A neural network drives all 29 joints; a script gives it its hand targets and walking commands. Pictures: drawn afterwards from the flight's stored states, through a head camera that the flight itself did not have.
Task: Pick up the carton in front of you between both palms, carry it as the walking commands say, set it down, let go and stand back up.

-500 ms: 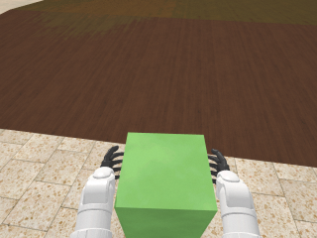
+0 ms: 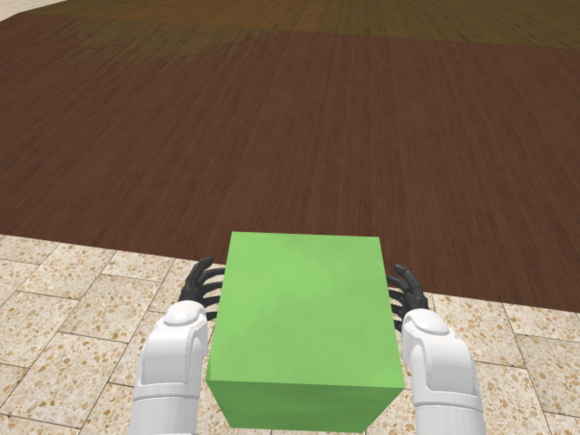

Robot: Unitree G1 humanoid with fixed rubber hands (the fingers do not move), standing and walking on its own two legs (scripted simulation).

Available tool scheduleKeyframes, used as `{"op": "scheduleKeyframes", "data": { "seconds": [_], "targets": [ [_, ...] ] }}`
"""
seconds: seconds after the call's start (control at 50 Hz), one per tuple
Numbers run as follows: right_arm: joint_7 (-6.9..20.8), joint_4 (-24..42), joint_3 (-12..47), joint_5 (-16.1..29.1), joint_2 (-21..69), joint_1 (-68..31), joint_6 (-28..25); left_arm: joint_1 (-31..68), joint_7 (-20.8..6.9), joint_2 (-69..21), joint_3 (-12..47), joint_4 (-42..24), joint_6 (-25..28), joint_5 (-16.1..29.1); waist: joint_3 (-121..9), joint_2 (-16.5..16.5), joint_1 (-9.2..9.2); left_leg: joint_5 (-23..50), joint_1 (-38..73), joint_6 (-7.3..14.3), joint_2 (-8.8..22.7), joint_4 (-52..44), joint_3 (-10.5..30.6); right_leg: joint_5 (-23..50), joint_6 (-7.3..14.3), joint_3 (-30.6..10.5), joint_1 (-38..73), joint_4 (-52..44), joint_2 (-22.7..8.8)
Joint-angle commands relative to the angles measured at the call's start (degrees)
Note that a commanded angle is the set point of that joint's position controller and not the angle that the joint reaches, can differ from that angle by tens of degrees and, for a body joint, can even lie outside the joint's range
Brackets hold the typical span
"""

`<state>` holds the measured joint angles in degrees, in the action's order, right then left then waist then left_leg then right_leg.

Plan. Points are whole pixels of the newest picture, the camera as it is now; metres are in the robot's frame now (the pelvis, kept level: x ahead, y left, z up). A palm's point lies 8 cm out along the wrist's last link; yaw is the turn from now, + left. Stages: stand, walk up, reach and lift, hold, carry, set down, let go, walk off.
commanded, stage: carry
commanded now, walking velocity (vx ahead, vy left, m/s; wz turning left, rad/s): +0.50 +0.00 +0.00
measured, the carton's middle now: (300, 337) +0.29 +0.00 +0.00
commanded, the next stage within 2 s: none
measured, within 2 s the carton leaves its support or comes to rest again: neither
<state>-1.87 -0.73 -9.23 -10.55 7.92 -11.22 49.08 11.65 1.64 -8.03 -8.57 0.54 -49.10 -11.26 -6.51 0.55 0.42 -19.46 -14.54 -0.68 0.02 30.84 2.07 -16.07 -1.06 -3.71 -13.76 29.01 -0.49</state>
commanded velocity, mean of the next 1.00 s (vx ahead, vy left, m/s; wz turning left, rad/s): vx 0.50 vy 0.00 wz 0.00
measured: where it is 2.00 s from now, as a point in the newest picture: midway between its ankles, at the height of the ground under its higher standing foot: (282, 250)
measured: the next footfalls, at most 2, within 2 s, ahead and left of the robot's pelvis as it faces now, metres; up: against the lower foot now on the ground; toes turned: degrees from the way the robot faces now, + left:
right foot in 0.22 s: +0.13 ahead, -0.11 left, +0.00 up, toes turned -9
left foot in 0.54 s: +0.41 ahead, +0.12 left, +0.00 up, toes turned +10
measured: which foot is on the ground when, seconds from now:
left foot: down 0.00-0.24, up 0.26-0.52, down 0.54-1.00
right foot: down 0.00-0.04, up 0.06-0.20, down 0.22-0.58, up 0.60-1.00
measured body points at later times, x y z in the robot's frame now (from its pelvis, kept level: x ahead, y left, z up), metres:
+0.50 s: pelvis +0.23 +0.01 +0.00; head +0.22 +0.02 +0.45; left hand +0.48 +0.18 +0.09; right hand +0.49 -0.13 +0.09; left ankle +0.33 +0.12 -0.72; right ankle +0.09 -0.10 -0.74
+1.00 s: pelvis +0.56 +0.03 -0.01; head +0.55 +0.04 +0.44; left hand +0.81 +0.18 +0.08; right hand +0.81 -0.13 +0.09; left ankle +0.37 +0.11 -0.74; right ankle +0.71 -0.08 -0.72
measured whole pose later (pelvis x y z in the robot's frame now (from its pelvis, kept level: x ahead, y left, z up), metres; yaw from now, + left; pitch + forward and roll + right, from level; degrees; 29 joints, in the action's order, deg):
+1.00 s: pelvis +0.56 +0.03 -0.01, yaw -1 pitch +4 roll -2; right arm -6.9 28.7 -2.9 -2.7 7.3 -2.0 69.5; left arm 0.4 6.7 -7.3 -3.1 -31.2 -69.8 -4.2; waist -6.2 -0.5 1.0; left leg -22.8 6.4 0.0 1.8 12.7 -11.5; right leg -2.0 1.4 12.5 -32.8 29.7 -3.5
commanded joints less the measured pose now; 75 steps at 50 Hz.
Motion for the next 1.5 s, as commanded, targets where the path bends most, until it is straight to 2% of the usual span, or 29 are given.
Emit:
{"op": "scheduleKeyframes", "data": {
  "seconds": [0.0,0.02,0.06,0.12,0.16,0.18,0.2,0.22,0.24,0.28,0.36,0.44,0.5,0.52,0.54,0.56,0.64,0.78,0.92,0.98,1.0,1.02,1.04,1.06,1.12,1.2,1.38,1.44,1.48],
  "targets": [
    [10.47,10.49,42.01,20.02,51.14,-32.66,4.02,30.88,-9.64,-50.26,40.17,-11.96,-4.42,19.10,-8.66,-5.34,0.19,-16.00,8.41,3.71,7.96,-13.14,9.07,-19.11,2.62,0.90,-12.97,2.57,-2.98],
    [9.58,10.17,40.88,19.52,49.26,-28.90,5.64,29.88,-8.94,-49.29,40.74,-12.83,-6.30,19.69,-6.24,-15.79,1.18,-19.98,12.86,7.38,15.28,-18.88,20.81,-13.17,0.50,7.50,-21.65,13.64,0.61],
    [7.59,13.38,39.56,18.58,46.61,-25.11,8.70,28.38,-7.79,-47.69,42.24,-15.20,-9.56,21.66,-2.40,-13.28,1.32,-1.32,16.89,12.18,19.47,-18.24,24.65,-13.52,0.47,8.23,-29.13,13.08,-1.28],
    [5.56,22.03,42.50,21.48,47.40,-22.71,12.41,22.46,-6.21,-48.47,43.51,-20.34,-12.88,24.51,-9.36,-9.40,0.97,16.52,17.75,9.04,14.90,-12.43,11.06,-5.79,0.37,12.50,-17.83,0.33,1.14],
    [5.28,24.90,43.42,23.11,47.37,-19.25,14.38,18.65,-5.36,-48.51,43.57,-22.75,-14.39,24.64,-14.15,-7.10,0.33,13.44,7.20,4.86,10.23,-5.08,0.27,4.06,0.51,15.29,4.55,-8.35,2.16],
    [5.32,26.63,43.91,23.87,47.27,-18.32,15.15,16.48,-5.15,-49.36,43.37,-23.73,-15.05,24.43,-16.81,-4.20,-0.49,12.30,-4.30,2.86,8.36,0.48,-3.30,4.23,2.20,11.06,19.44,-8.73,-1.36],
    [5.37,29.91,45.30,25.11,48.14,-19.15,16.21,13.83,-4.81,-49.07,42.80,-25.39,-15.86,24.08,-17.50,7.31,-1.85,1.80,-17.40,0.50,4.48,12.93,-8.48,-7.52,6.20,-5.67,28.37,-13.92,-13.21],
    [5.49,31.86,46.34,26.63,47.95,-21.09,17.52,12.65,-4.21,-48.10,41.44,-25.60,-16.41,23.26,-13.23,16.35,-2.09,-10.15,-31.47,-0.13,1.26,20.74,-9.45,-1.23,12.34,-23.35,32.36,-16.32,-24.84],
    [5.82,33.53,47.04,27.80,48.08,-21.68,18.22,12.94,-3.73,-49.23,41.15,-28.11,-16.78,22.99,-10.70,11.83,-1.99,-13.21,-34.74,0.97,3.57,26.27,-5.01,7.29,16.33,-25.81,29.95,-15.36,-27.03],
    [5.98,32.77,46.49,28.39,48.95,-18.76,18.96,14.19,-3.31,-50.14,42.31,-32.32,-18.00,24.22,-9.35,3.36,-1.88,-10.66,-35.35,1.19,6.54,26.93,-4.48,14.17,14.04,-16.55,27.33,-15.56,-23.49],
    [4.07,32.93,44.65,26.84,47.57,-15.67,19.43,17.55,-3.18,-47.66,44.99,-36.43,-19.64,27.56,-8.52,5.68,-1.34,1.15,-23.36,0.08,4.36,11.03,-10.47,13.17,8.18,0.56,18.51,-17.80,-15.29],
    [2.05,33.08,42.21,24.31,43.71,-12.21,20.53,14.27,-3.07,-43.58,44.71,-35.49,-21.00,28.76,-5.95,8.49,-1.47,10.77,-11.15,0.87,1.49,-0.08,-14.86,14.67,6.65,7.23,11.47,-15.80,-14.00],
    [1.41,32.41,41.17,23.94,41.80,-11.83,21.62,14.63,-2.76,-41.25,44.07,-35.19,-22.22,28.76,-10.86,4.37,0.02,9.39,11.15,2.93,-0.63,-3.19,-17.94,24.02,3.05,15.35,2.86,2.29,-10.09],
    [1.38,32.17,40.58,23.69,41.05,-11.36,21.94,15.23,-2.74,-40.53,43.68,-35.18,-22.74,28.76,-14.13,-1.68,1.27,0.37,21.15,5.11,7.56,-6.17,-5.69,15.46,0.97,15.89,-6.50,15.26,-7.48],
    [1.36,31.90,39.81,23.59,40.02,-11.73,22.05,16.46,-2.90,-40.31,43.49,-36.44,-23.31,28.90,-17.13,-17.38,1.38,-10.02,27.81,10.93,23.66,-16.38,24.15,-5.52,-1.78,14.38,-19.77,32.33,-1.04],
    [1.55,31.34,39.88,24.15,41.79,-13.22,21.98,19.13,-3.17,-40.14,43.92,-36.79,-23.53,29.18,-13.61,-13.88,1.93,-1.03,27.84,14.86,25.35,-17.93,28.72,-12.07,0.18,8.32,-27.03,40.09,-1.54],
    [3.79,33.66,43.86,26.71,49.80,-17.58,20.77,16.43,-4.78,-48.89,43.88,-32.55,-21.70,27.66,-12.76,-2.56,0.87,9.17,16.21,9.80,21.05,-19.54,12.20,-2.10,2.37,3.85,-24.53,37.02,-8.58],
    [6.82,35.96,47.79,29.84,48.62,-18.20,19.26,12.38,-3.85,-50.11,43.57,-32.72,-18.53,23.25,-7.89,-6.98,0.66,22.03,19.38,8.04,15.46,-21.77,-2.80,8.58,0.70,10.90,-26.88,16.48,-5.01],
    [6.08,32.79,43.81,26.07,44.14,-11.52,20.55,11.83,-3.69,-46.15,44.37,-33.59,-20.52,24.20,-1.30,-9.81,1.08,36.84,21.02,6.90,12.83,-19.46,-10.86,15.55,2.49,17.66,-19.93,0.37,-1.90],
    [5.53,34.77,43.79,25.46,44.26,-12.84,20.60,11.55,-4.29,-46.33,44.59,-33.67,-20.60,25.82,-6.90,-10.50,-0.44,50.49,19.73,4.18,11.44,-4.93,-15.83,13.63,3.53,21.77,-2.59,-3.59,2.38],
    [5.44,36.12,44.21,25.82,44.39,-13.92,20.52,13.13,-4.49,-46.80,44.82,-34.87,-20.43,26.36,-11.10,-7.69,-1.27,45.58,14.66,2.70,8.93,5.72,-17.27,10.29,3.49,21.42,8.71,-4.20,2.40],
    [5.34,38.50,44.86,26.56,44.29,-16.94,20.53,14.06,-4.65,-47.00,44.91,-36.35,-20.30,26.94,-16.17,-1.25,-2.72,30.10,2.10,1.45,7.48,19.42,-14.75,0.76,6.13,6.57,22.19,-4.49,-7.66],
    [5.18,40.66,45.68,27.23,44.73,-18.94,20.81,15.73,-4.65,-45.66,44.89,-37.06,-20.23,27.69,-18.35,14.25,-1.83,4.17,-14.11,-0.40,0.50,36.24,-12.15,-2.48,13.09,-22.52,30.34,-12.02,-22.72],
    [5.15,41.57,46.26,27.81,45.77,-19.72,20.76,16.96,-4.83,-47.98,45.89,-38.34,-19.77,29.27,-18.13,15.54,-2.17,-6.54,-22.04,1.11,-0.13,45.15,-5.56,4.98,16.63,-25.75,31.83,-15.17,-23.53],
    [4.70,40.15,45.47,27.36,48.45,-18.99,20.30,19.56,-4.79,-50.03,46.69,-41.53,-19.78,30.60,-16.87,1.86,-1.05,0.65,-20.85,3.29,6.99,40.79,-0.93,15.63,10.80,-9.03,22.44,-14.17,-19.41],
    [3.72,38.34,44.97,25.98,45.98,-19.21,20.74,20.95,-4.59,-46.04,45.43,-40.56,-20.90,30.17,-13.37,4.06,-1.24,3.69,-18.40,2.01,6.78,26.86,-5.31,12.62,9.23,1.54,14.75,-17.91,-16.87],
    [-1.51,27.03,37.87,25.32,29.71,-40.69,24.59,38.39,0.59,-28.43,36.14,-25.43,-24.58,26.61,-4.52,7.49,-2.89,15.63,-20.17,2.02,4.27,5.43,-11.41,14.04,10.12,10.45,14.14,-16.46,-12.66],
    [-3.09,21.14,33.41,25.73,28.27,-47.73,25.18,45.60,3.02,-27.96,33.14,-20.23,-25.03,26.14,-4.59,8.18,-1.86,14.78,-16.01,3.77,2.98,2.42,-12.20,19.58,9.18,11.63,15.00,-10.74,-12.68],
    [-3.93,16.71,30.73,25.82,28.43,-49.99,25.13,51.21,4.15,-29.07,31.32,-17.56,-25.14,26.20,-12.26,3.08,2.79,9.54,2.52,5.49,-1.55,-0.67,-15.41,28.07,6.32,15.75,10.18,7.50,-8.55]
  ]
}}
